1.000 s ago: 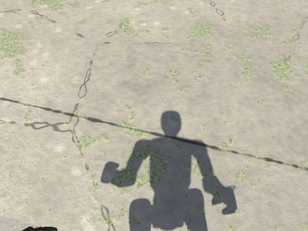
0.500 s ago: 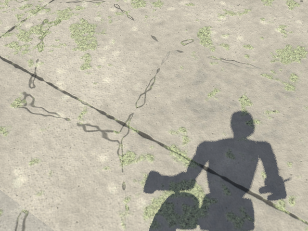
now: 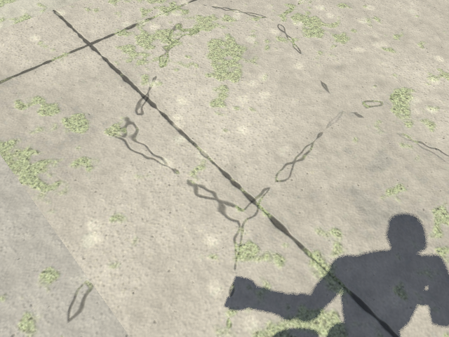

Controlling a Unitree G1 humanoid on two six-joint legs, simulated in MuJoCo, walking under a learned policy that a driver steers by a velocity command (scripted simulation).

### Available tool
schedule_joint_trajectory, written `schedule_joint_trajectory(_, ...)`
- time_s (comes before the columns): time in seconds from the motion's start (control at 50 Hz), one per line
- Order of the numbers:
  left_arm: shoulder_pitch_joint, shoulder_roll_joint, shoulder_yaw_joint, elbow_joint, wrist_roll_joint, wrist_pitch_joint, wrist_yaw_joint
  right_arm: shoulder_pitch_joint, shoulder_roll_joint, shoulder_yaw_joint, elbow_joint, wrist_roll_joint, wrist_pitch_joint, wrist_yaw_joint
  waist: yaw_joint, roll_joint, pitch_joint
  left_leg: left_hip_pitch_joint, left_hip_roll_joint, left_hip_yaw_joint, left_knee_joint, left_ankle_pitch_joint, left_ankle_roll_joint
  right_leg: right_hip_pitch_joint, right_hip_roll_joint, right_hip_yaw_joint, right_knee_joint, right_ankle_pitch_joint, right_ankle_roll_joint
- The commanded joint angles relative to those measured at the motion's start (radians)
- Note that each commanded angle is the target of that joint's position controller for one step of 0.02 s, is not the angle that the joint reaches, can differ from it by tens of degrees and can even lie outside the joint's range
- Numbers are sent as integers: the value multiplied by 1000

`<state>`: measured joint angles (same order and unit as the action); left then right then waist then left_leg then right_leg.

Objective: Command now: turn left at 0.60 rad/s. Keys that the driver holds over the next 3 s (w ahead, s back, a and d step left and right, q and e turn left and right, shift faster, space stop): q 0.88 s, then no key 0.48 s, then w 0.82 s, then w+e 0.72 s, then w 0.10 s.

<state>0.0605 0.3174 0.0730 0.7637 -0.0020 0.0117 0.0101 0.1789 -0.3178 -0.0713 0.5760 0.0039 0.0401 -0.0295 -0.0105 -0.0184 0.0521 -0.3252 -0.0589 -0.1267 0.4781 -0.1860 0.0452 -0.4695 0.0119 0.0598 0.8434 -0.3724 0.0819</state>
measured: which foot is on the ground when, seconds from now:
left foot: down 0.00-0.14, up 0.16-0.54, down 0.56-1.00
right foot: up 0.00-0.12, down 0.14-0.56, up 0.58-1.00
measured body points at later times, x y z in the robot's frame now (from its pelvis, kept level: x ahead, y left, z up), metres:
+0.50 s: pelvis -0.01 -0.01 +0.00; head +0.03 +0.00 +0.45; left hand +0.04 +0.30 -0.11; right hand +0.23 -0.23 -0.09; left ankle -0.05 +0.11 -0.71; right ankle +0.02 -0.15 -0.74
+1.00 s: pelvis -0.01 +0.01 -0.01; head +0.01 +0.04 +0.44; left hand -0.03 +0.34 -0.10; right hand +0.29 -0.13 -0.08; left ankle -0.05 +0.11 -0.74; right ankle +0.07 -0.09 -0.73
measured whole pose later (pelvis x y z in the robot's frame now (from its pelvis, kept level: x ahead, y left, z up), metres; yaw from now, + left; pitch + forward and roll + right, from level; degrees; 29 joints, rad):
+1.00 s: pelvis -0.01 +0.01 -0.01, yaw +35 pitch +1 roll -1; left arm 0.12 0.30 0.07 0.71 -0.01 0.00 0.00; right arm 0.15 -0.32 -0.06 0.60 0.01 0.04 -0.02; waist -0.01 0.00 0.04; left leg -0.31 -0.11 -0.20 0.54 -0.24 0.03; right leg -0.34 0.03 0.06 0.64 -0.33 0.06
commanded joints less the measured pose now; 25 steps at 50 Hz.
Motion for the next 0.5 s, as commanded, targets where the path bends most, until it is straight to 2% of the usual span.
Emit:
schedule_joint_trajectory(0.02,-11,80,18,-68,-5,-15,-6,-19,-182,-57,-71,1,-6,0,-7,175,-164,150,236,-292,-87,280,193,35,18,10,-97,-2,-5)
schedule_joint_trajectory(0.08,12,85,23,-73,-8,-26,-17,-36,-177,-56,-72,9,0,7,1,188,-159,155,218,-361,-63,265,176,90,30,14,-221,6,-26)
schedule_joint_trajectory(0.12,79,85,31,-56,-3,-34,-22,-69,-166,-52,-78,23,6,3,45,178,-161,111,170,-356,-16,213,125,219,24,-6,-436,168,-55)
schedule_joint_trajectory(0.14,113,130,44,-51,9,-34,-18,-48,-136,-44,-79,21,6,-1,40,116,-176,24,120,-311,55,67,73,332,-81,64,-487,250,-95)
schedule_joint_trajectory(0.16,90,220,61,-62,25,-25,-9,8,-85,-32,-87,12,2,1,-19,-149,-157,-161,-30,-122,259,-266,2,412,-299,285,-518,417,-209)
schedule_joint_trajectory(0.18,91,202,57,-69,48,-28,-11,-1,-159,-55,-90,6,-7,-2,7,-247,-124,-263,-62,-36,489,-470,-51,344,-435,452,-559,496,-364)
schedule_joint_trajectory(0.2,41,152,41,-93,42,-33,-4,20,-215,-77,-69,5,-9,0,-9,-159,-106,-264,-8,-53,641,-412,-73,317,-419,386,-551,488,-369)
schedule_joint_trajectory(0.22,-6,113,32,-101,29,-31,4,35,-212,-83,-44,11,-2,1,-27,-121,-88,-266,3,-39,695,-349,-88,304,-349,281,-535,454,-320)
schedule_joint_trajectory(0.24,-25,97,27,-108,14,-29,10,48,-185,-79,-27,11,8,-2,-28,-109,-73,-285,10,-28,733,-297,-106,317,-296,205,-525,419,-284)
schedule_joint_trajectory(0.26,-19,91,23,-108,6,-26,16,45,-159,-72,-26,12,15,-1,-16,-111,-61,-307,16,-17,757,-260,-121,331,-282,163,-522,444,-282)
schedule_joint_trajectory(0.3,20,99,24,-101,11,-15,26,4,-116,-57,-45,23,17,6,12,-126,-59,-311,31,43,692,-218,-139,362,-252,84,-532,469,-288)
schedule_joint_trajectory(0.32,46,107,27,-97,15,-10,29,-26,-103,-51,-58,25,15,8,34,-138,-68,-323,44,59,639,-213,-147,406,-260,71,-531,485,-296)
schedule_joint_trajectory(0.36,75,131,36,-92,16,-1,30,-58,-87,-40,-77,19,13,13,59,-151,-96,-294,74,80,531,-223,-153,458,-285,52,-523,513,-307)
schedule_joint_trajectory(0.4,67,160,47,-93,10,5,23,-66,-73,-30,-87,13,13,22,64,-161,-113,-208,93,113,420,-234,-144,438,-301,15,-520,534,-306)
schedule_joint_trajectory(0.46,60,184,57,-90,-5,6,9,-40,-92,-35,-83,17,18,33,55,-178,-119,-96,85,163,281,-209,-119,403,-319,-21,-503,551,-294)
schedule_joint_trajectory(0.5,51,190,59,-85,-22,3,5,-7,-97,-42,-76,18,23,40,29,-170,-118,-23,77,182,143,-137,-84,390,-327,-39,-461,527,-266)
Next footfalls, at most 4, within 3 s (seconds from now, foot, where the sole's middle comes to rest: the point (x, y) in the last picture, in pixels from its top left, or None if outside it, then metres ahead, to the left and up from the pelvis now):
0.14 right None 0.06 -0.14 -0.78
0.56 left None -0.01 0.13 -0.78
1.04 right None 0.10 -0.03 -0.78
1.32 left None -0.08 0.13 -0.78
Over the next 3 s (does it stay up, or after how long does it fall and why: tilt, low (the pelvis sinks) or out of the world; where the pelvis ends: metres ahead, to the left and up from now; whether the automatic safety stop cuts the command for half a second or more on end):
stays up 0.63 0.43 0.00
